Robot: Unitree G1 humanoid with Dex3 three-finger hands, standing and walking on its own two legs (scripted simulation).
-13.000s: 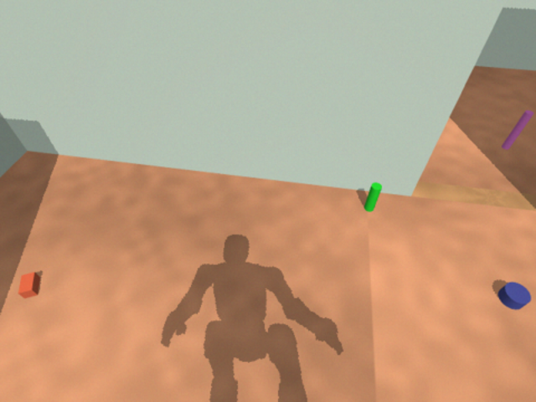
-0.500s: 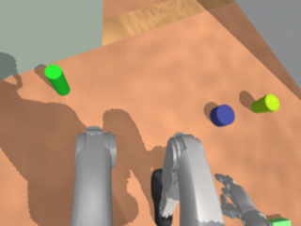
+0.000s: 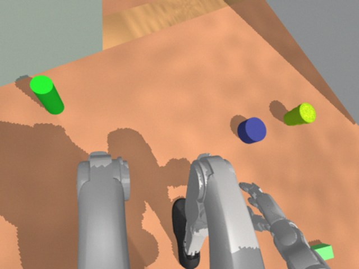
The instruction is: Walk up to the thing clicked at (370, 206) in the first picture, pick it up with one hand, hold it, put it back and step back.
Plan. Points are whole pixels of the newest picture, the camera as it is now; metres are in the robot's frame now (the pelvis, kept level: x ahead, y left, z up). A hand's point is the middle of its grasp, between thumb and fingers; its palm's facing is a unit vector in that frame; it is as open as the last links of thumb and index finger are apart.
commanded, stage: close in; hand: left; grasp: from the side
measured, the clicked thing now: (49, 97) +0.48 +0.32 -0.26
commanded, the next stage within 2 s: rest palm in 1.08 s
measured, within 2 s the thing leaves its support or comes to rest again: neither
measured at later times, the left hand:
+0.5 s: hand (18, 103) +0.44 +0.37 -0.22, palm faces +0.46 -0.89 -0.01, open 17.5 cm
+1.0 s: hand (33, 105) +0.45 +0.35 -0.23, palm faces +0.46 -0.89 -0.01, open 17.6 cm
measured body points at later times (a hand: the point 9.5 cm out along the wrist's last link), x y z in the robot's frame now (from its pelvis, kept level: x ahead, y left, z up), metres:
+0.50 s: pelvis -0.01 +0.01 -0.05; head +0.25 +0.18 +0.27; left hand +0.41 +0.42 -0.21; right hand +0.15 -0.25 -0.09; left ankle +0.08 +0.13 -0.31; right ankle +0.10 -0.12 -0.31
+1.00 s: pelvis -0.01 +0.02 -0.06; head +0.24 +0.20 +0.26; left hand +0.42 +0.39 -0.23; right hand +0.14 -0.24 -0.09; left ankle +0.08 +0.13 -0.31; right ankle +0.10 -0.12 -0.30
